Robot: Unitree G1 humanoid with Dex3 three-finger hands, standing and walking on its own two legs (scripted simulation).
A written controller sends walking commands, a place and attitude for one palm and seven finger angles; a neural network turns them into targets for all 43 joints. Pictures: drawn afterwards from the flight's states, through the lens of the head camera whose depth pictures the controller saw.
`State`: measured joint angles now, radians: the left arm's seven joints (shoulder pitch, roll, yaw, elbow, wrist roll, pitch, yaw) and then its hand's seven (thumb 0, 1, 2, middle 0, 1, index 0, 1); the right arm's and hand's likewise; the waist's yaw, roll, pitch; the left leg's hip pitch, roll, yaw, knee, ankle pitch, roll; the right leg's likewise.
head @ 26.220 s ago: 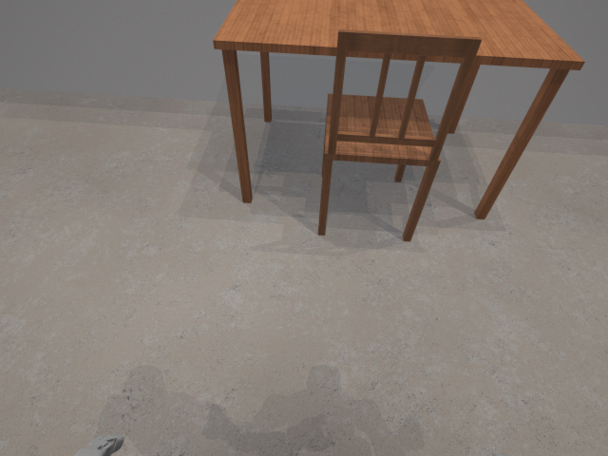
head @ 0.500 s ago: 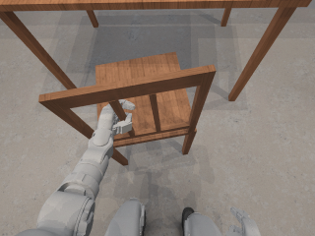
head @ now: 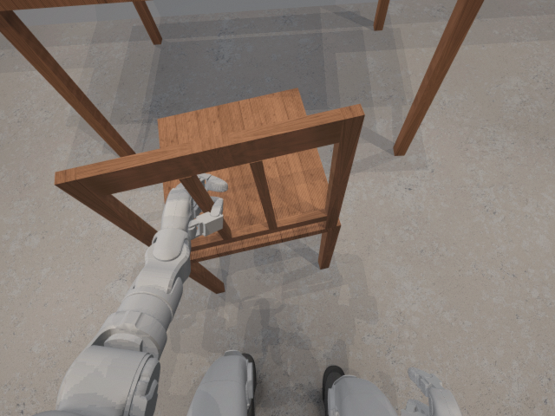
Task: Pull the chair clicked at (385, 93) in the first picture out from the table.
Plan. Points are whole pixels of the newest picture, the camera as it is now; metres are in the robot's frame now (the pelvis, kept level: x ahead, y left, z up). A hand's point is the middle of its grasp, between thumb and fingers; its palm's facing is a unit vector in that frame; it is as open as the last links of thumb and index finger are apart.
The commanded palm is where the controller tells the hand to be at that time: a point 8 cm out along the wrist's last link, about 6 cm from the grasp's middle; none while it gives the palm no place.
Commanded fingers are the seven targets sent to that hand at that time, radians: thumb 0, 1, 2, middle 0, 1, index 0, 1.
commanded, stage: step backward, pulling the chair out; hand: left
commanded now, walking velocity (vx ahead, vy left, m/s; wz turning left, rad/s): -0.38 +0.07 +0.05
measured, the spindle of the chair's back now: (210, 210) +0.42 +0.14 -0.10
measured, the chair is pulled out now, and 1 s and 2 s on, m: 0.33 0.50 0.57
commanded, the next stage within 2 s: stop walking, hand still on the chair in 1.14 s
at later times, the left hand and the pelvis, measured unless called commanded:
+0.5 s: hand (208, 268) +0.30 +0.13 -0.06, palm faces -0.08 -0.98 -0.19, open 5.3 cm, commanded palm +0.30 +0.17 -0.06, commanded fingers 0.00 0.90 0.90 -0.50 -1.45 -0.50 -1.45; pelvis -0.08 +0.02 +0.00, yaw +1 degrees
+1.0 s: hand (205, 324) +0.22 +0.12 -0.06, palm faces -0.01 -0.98 -0.21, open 5.3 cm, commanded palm +0.22 +0.17 -0.05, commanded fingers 0.00 0.90 0.90 -0.50 -1.45 -0.50 -1.45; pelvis -0.16 -0.01 -0.01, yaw +2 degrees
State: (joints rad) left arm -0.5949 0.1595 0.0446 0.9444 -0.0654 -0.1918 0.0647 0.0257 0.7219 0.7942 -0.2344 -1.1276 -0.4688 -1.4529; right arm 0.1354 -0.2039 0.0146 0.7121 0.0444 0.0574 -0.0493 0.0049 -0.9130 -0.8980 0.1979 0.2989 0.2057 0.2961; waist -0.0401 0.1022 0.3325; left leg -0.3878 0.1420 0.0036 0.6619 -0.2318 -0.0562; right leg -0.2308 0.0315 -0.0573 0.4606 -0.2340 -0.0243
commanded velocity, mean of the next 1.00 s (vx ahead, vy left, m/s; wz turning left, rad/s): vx -0.35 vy -0.07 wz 0.01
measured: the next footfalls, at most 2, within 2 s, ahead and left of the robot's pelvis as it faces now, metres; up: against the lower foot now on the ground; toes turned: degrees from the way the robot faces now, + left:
left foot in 0.24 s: -0.05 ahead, +0.19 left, +0.00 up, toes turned +6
right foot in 0.48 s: -0.05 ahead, -0.10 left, +0.00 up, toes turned -3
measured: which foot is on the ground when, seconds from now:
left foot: up 0.00-0.22, down 0.24-0.96, up 0.98-1.00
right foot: down 0.00-0.34, up 0.36-0.46, down 0.48-1.00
